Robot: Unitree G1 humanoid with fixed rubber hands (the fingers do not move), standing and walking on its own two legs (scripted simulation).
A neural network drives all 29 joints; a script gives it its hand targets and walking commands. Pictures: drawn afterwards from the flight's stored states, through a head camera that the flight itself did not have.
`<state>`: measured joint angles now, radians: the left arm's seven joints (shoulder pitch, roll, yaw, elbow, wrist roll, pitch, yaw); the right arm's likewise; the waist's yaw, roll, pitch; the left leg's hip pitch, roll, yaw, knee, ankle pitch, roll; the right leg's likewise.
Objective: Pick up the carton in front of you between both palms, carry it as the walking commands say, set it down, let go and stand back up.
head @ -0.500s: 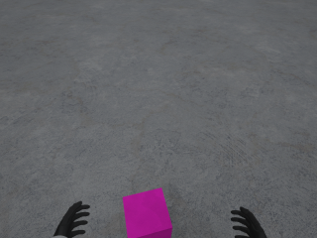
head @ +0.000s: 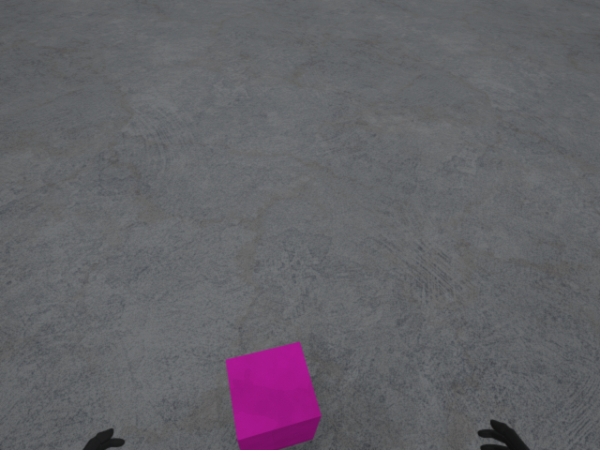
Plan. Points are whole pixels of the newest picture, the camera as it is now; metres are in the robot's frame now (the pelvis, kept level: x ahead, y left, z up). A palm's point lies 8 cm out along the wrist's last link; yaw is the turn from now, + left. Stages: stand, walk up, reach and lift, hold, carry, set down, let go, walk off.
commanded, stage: stand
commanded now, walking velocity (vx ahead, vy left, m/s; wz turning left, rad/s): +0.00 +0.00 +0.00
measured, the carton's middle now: (271, 401) +0.39 +0.05 -0.65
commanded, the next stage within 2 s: none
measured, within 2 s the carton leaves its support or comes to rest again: neither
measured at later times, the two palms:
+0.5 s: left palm out of the picture +0.11 +0.31 -0.10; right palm out of the picture +0.11 -0.28 -0.09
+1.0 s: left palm out of the picture +0.07 +0.31 -0.10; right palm out of the picture +0.09 -0.30 -0.09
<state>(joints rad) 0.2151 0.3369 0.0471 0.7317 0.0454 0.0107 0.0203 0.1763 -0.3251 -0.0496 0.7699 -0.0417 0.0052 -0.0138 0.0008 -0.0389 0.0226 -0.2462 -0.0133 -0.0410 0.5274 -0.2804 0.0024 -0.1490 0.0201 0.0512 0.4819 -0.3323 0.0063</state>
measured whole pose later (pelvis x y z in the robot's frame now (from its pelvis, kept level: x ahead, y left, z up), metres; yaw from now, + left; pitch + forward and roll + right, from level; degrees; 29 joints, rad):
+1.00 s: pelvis -0.01 +0.01 +0.01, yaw +0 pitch -2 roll +0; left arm 0.16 0.37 0.01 0.96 0.03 0.00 0.02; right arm 0.11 -0.37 -0.02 1.00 -0.02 0.00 -0.01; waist 0.00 -0.01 0.05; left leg -0.16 -0.03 -0.03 0.40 -0.20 0.02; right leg -0.07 -0.01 0.05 0.36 -0.26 0.03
